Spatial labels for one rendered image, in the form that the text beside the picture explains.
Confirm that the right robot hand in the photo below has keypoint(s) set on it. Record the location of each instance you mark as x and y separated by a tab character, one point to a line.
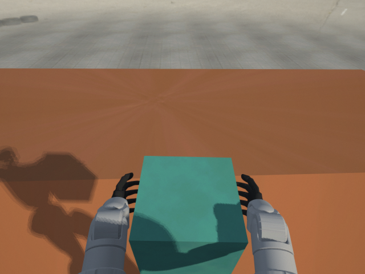
252	191

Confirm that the left robot forearm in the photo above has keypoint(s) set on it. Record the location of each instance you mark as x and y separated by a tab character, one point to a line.
107	239

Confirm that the left robot hand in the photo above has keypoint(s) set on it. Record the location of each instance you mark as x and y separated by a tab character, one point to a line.
121	187

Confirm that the carton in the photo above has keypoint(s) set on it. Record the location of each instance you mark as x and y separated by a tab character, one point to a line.
188	217

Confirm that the right robot forearm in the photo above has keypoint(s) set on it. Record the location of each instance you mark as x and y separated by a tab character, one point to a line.
271	243

